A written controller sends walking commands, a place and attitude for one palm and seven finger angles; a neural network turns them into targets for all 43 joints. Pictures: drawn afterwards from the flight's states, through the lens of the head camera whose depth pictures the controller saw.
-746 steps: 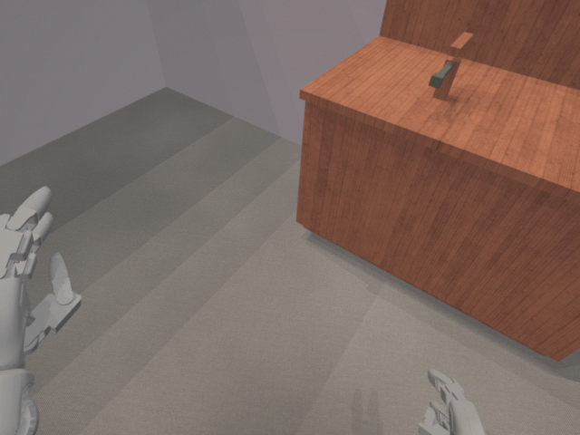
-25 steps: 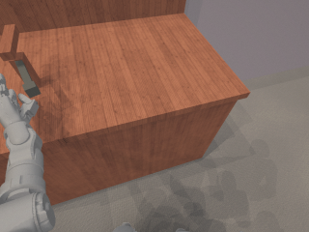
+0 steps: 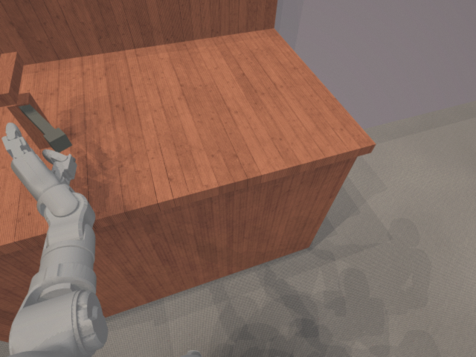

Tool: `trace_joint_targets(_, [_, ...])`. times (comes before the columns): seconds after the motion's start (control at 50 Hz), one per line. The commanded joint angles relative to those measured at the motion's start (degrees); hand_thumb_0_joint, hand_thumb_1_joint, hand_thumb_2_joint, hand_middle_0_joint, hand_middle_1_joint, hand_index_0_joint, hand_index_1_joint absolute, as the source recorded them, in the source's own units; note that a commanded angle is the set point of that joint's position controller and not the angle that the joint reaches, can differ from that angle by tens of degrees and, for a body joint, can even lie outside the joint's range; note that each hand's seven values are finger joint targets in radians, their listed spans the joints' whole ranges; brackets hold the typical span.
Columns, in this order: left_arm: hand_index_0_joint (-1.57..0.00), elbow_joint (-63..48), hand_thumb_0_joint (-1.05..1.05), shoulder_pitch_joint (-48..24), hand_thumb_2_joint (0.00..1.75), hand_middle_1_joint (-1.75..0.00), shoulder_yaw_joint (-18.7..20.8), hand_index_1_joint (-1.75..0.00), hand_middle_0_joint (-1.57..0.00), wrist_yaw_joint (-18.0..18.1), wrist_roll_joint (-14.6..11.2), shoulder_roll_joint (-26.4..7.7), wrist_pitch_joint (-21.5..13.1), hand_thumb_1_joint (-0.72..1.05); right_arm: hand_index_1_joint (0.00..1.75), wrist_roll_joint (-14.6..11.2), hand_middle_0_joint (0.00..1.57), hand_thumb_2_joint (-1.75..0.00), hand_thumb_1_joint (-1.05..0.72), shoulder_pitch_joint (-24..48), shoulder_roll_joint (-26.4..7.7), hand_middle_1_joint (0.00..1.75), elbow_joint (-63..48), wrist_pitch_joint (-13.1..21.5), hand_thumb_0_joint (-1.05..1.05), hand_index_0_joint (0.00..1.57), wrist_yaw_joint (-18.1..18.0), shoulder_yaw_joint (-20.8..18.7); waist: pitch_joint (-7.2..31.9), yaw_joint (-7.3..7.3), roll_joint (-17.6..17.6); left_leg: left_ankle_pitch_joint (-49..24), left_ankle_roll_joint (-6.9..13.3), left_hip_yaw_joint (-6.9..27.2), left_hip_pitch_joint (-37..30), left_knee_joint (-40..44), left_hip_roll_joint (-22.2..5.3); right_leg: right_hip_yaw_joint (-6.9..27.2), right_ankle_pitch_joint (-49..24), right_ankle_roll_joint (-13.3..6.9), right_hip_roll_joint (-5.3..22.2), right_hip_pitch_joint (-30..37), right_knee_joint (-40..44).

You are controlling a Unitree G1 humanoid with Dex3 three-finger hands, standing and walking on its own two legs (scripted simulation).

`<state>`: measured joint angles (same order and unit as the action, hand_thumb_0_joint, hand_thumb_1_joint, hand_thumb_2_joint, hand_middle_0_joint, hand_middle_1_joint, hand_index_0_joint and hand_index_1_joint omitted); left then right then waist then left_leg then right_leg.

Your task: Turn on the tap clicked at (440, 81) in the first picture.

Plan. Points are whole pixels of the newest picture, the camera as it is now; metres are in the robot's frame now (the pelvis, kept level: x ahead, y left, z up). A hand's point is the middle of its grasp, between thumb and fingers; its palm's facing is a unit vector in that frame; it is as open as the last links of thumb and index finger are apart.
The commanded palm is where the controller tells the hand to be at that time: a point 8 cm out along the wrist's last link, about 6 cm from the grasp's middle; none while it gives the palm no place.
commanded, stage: push the lever round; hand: left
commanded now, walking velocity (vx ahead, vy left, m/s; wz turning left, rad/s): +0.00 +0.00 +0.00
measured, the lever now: (58, 140) +0.46 +0.32 +0.10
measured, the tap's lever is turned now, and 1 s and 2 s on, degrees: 28 60 86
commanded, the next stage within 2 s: lift the hand up off the lever in 1.70 s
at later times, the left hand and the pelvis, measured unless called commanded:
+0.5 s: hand (97, 144) +0.46 +0.26 +0.09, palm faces +0.78 -0.62 -0.08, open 7.6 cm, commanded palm +0.41 +0.28 +0.09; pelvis -0.01 -0.01 -0.01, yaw +0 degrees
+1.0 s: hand (109, 131) +0.50 +0.25 +0.08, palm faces +0.83 -0.55 -0.11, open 7.7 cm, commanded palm +0.45 +0.26 +0.09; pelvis +0.00 +0.00 -0.01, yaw +0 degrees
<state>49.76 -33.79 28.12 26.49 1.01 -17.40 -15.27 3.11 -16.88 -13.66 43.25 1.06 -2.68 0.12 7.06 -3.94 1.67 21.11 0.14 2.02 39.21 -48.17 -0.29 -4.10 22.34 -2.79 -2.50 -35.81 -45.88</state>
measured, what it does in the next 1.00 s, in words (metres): stands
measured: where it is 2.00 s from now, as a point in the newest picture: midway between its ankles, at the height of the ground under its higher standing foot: outside the picture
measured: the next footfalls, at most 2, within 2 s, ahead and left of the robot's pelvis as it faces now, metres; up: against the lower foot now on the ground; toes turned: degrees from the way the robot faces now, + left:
none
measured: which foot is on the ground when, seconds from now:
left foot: down 0.00-1.00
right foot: down 0.00-1.00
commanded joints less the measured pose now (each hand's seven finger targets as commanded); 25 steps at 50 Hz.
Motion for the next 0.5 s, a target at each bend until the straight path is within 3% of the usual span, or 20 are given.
trace_joint_targets(0.0, [-0.15, -12.3, 0.0, -25.5, 0.9, -0.15, -1.4, -0.15, -0.15, 1.4, 2.2, -14.0, -4.9, 0.9, 0.3, 0.5, 0.2, -0.9, -0.9, -3.1, -8.5, 0.3, -4.5, 1.3, 0.0, 0.2, -0.5, -3.1, 18.8, -1.0, 2.9, -13.3, 1.7, 1.1, -10.8, 4.7, 0.7, 3.9, -16.9, 1.5, 0.9, 7.7, 6.1])
trace_joint_targets(0.08, [-0.15, -9.0, 0.0, -29.8, 0.9, -0.15, -3.9, -0.15, -0.15, 2.9, 3.0, -11.4, -5.2, 0.9, 0.3, 0.7, 0.2, -0.9, -0.9, -3.2, -8.5, 0.3, -3.8, 1.2, 0.0, 0.2, -0.4, -3.1, 16.9, -2.59, 2.7, -10.3, 1.8, 1.7, -10.0, 4.7, 0.6, 3.7, -13.9, 1.6, 1.0, 4.9, 6.4])
trace_joint_targets(0.14, [-0.15, -6.8, 0.0, -33.3, 0.9, -0.15, -2.6, -0.15, -0.15, 4.6, 3.4, -13.2, -5.2, 0.9, 0.3, 1.1, 0.2, -0.9, -0.9, -3.7, -8.8, 0.3, -3.3, 1.2, 0.0, 0.2, -0.3, -3.1, 18.0, -3.14, 2.1, -8.1, 2.1, 1.5, -8.6, 4.4, 0.9, 4.2, -12.2, 1.8, 1.2, 4.8, 6.9])
trace_joint_targets(0.16, [-0.15, -7.1, 0.0, -33.6, 0.9, -0.15, -1.4, -0.15, -0.15, 5.1, 4.0, -14.7, -5.5, 0.9, 0.3, 1.2, 0.2, -0.9, -0.9, -4.0, -8.9, 0.3, -3.2, 1.0, 0.0, 0.2, -0.3, -3.2, 19.0, -2.34, 3.7, -8.9, 1.9, 1.8, -9.2, 4.5, 0.9, 4.2, -12.5, 1.6, 1.1, 5.1, 6.5])
trace_joint_targets(0.18, [-0.15, -6.2, 0.0, -33.0, 0.9, -0.15, -2.2, -0.15, -0.15, 5.7, 4.3, -13.5, -5.4, 0.9, 0.3, 1.2, 0.2, -0.9, -0.9, -4.3, -8.7, 0.3, -3.4, 0.8, 0.0, 0.2, -0.1, -3.2, 20.0, -2.54, 3.7, -9.8, 1.9, 1.8, -9.7, 4.5, 0.9, 4.0, -13.1, 1.6, 1.1, 5.1, 6.2])
trace_joint_targets(0.22, [-0.15, -3.6, 0.0, -35.3, 0.9, -0.15, -3.2, -0.15, -0.15, 6.9, 4.9, -12.1, -5.1, 0.9, 0.3, 1.5, 0.2, -0.9, -0.9, -4.4, -8.5, 0.3, -2.9, 0.8, 0.0, 0.2, 0.1, -3.2, 17.8, -3.61, 2.3, -8.4, 2.1, 1.6, -8.2, 4.2, 0.8, 3.9, -12.1, 1.8, 1.1, 3.7, 6.5])
trace_joint_targets(0.3, [-0.15, -1.4, 0.0, -36.0, 0.9, -0.15, 0.2, -0.15, -0.15, 9.4, 6.0, -15.8, -4.9, 0.9, 0.3, 1.9, 0.2, -0.9, -0.9, -5.3, -8.8, 0.3, -3.1, 0.2, 0.0, 0.2, 0.4, -3.3, 20.0, -3.08, 1.6, -8.3, 2.3, 1.2, -6.1, 3.8, 0.9, 4.4, -12.4, 2.0, 1.2, 5.6, 6.3])
trace_joint_targets(0.38, [-0.15, -0.1, 0.0, -38.0, 0.9, -0.15, -0.3, -0.15, -0.15, 11.3, 7.0, -14.8, -4.6, 0.9, 0.3, 2.2, 0.2, -0.9, -0.9, -6.0, -8.6, 0.3, -3.2, -0.2, 0.0, 0.2, 0.9, -3.3, 20.4, -3.61, 3.0, -9.0, 2.3, 0.9, -5.9, 3.4, 0.8, 4.4, -12.9, 2.0, 1.2, 4.9, 6.1])
trace_joint_targets(0.4, [-0.15, 0.9, 0.0, -37.3, 0.9, -0.15, 1.2, -0.15, -0.15, 11.9, 7.3, -16.4, -4.5, 0.9, 0.3, 2.3, 0.2, -0.9, -0.9, -6.5, -8.7, 0.3, -3.1, -0.3, 0.0, 0.2, 0.9, -3.4, 20.2, -3.39, 1.5, -9.1, 2.4, 0.9, -5.0, 3.4, 0.7, 4.3, -13.1, 2.1, 1.1, 5.8, 6.1])
trace_joint_targets(0.42, [-0.15, 1.4, 0.0, -37.5, 0.9, -0.15, 0.5, -0.15, -0.15, 12.3, 7.4, -15.6, -4.3, 0.9, 0.3, 2.3, 0.2, -0.9, -0.9, -6.5, -8.6, 0.3, -3.3, -0.5, 0.0, 0.2, 1.1, -3.3, 20.2, -3.54, 1.3, -8.8, 2.5, 0.6, -4.2, 3.3, 0.8, 4.6, -13.2, 2.2, 1.2, 6.2, 6.3])
trace_joint_targets(0.48, [-0.15, 2.0, 0.0, -39.1, 0.9, -0.15, 1.5, -0.15, -0.15, 13.6, 8.1, -16.7, -4.0, 0.9, 0.3, 2.5, 0.2, -0.9, -0.9, -7.2, -8.8, 0.3, -3.0, -0.6, 0.0, 0.2, 1.3, -3.5, 20.5, -3.87, 2.4, -8.8, 2.4, 0.7, -4.4, 3.2, 0.7, 4.4, -12.7, 2.1, 1.1, 5.5, 6.2])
